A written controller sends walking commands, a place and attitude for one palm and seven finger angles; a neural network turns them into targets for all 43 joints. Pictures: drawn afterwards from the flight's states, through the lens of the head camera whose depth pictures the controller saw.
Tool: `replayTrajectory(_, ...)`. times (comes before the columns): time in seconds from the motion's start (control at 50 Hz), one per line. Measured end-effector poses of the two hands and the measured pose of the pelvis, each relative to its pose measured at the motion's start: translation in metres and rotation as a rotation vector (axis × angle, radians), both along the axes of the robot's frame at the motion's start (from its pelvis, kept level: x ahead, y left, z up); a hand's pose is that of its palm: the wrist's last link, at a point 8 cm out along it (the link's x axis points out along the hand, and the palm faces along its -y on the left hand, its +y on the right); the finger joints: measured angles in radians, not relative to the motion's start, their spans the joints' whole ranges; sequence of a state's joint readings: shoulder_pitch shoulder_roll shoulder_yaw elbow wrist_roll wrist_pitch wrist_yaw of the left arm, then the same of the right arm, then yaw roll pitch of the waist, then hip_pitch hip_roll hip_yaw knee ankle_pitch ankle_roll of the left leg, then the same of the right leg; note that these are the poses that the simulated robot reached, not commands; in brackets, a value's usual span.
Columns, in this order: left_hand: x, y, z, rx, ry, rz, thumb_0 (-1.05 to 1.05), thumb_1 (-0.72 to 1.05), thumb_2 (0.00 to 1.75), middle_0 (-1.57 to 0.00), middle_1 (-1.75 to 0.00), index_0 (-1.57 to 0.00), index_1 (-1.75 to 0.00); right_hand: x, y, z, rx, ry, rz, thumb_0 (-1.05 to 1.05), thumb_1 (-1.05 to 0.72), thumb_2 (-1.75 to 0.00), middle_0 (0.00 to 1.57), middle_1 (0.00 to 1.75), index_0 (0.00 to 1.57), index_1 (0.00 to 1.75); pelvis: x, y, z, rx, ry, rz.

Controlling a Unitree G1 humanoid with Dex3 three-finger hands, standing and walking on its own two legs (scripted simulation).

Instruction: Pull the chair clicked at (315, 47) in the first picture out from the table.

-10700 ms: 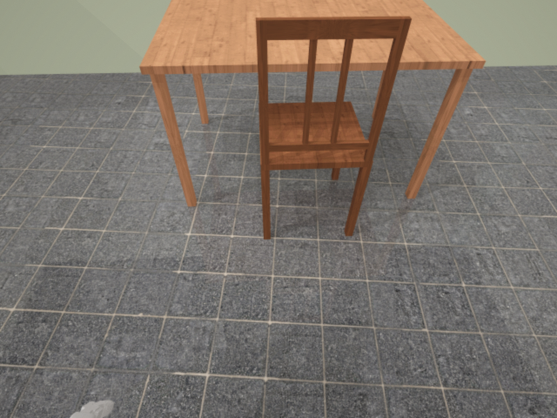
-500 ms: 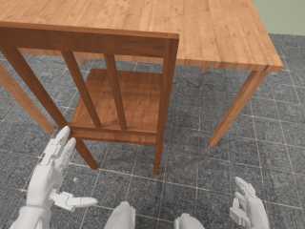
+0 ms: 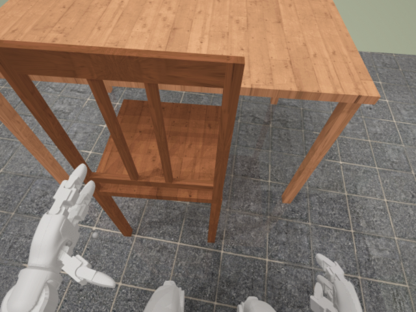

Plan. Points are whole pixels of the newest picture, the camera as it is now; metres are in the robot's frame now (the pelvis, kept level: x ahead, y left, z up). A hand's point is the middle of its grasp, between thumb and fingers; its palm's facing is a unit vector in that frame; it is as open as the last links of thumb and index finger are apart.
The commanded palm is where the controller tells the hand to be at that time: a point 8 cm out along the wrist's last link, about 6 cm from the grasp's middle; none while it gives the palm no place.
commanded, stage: raise the hand toward the chair's back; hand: left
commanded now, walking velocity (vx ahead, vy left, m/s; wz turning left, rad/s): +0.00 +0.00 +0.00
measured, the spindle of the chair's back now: (119, 139) +0.47 +0.22 +0.01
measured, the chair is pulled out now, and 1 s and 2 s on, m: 0.00 0.00 0.00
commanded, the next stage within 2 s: aim the fingers beside a spindle in 0.46 s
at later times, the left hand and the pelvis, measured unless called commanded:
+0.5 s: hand (100, 234) +0.24 +0.19 +0.05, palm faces -0.03 -1.00 -0.06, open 17.0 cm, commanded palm +0.22 +0.25 +0.05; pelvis +0.00 -0.01 +0.00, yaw +0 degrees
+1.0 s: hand (107, 225) +0.26 +0.19 +0.03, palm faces -0.05 -1.00 -0.05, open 17.0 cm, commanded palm +0.25 +0.25 +0.03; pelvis +0.00 -0.01 -0.01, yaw +0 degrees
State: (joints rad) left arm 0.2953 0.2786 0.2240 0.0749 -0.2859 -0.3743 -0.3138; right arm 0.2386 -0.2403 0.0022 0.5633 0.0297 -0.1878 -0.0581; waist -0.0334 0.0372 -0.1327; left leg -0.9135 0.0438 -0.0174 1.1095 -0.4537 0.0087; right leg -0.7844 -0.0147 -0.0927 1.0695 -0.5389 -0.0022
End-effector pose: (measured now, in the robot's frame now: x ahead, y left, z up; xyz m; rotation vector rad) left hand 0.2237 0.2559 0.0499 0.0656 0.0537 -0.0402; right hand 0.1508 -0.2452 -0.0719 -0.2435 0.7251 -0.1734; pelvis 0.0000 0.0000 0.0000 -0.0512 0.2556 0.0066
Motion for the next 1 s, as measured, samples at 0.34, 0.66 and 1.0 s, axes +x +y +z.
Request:
replayTrajectory(0.34,0.002,-0.007,-0.001,-0.002,-0.005,0.004,-0.02,-0.50,0.30,-0.06,-0.08,-0.06,-0.08,0.000,-0.008,0.002,0.003,-0.009,-0.012,0.01,-0.90,-0.90,0.20,0.30,0.20,0.30,0.001,-0.004,0.001,0.008,0.000,-0.005)
replayTrajectory(0.66,0.002,-0.011,-0.003,-0.011,-0.004,0.004,-0.02,-0.50,0.30,-0.06,-0.08,-0.06,-0.08,0.014,-0.008,0.000,0.012,-0.029,0.010,0.01,-0.90,-0.90,0.20,0.30,0.20,0.30,0.003,-0.010,0.000,0.010,0.004,-0.001)
replayTrajectory(1.0,0.022,-0.010,-0.016,-0.012,-0.016,-0.012,-0.02,-0.50,0.30,-0.06,-0.08,-0.06,-0.08,-0.002,-0.015,-0.013,-0.003,0.027,-0.010,0.01,-0.90,-0.90,0.20,0.30,0.20,0.30,-0.001,-0.009,-0.009,0.010,0.032,-0.009)
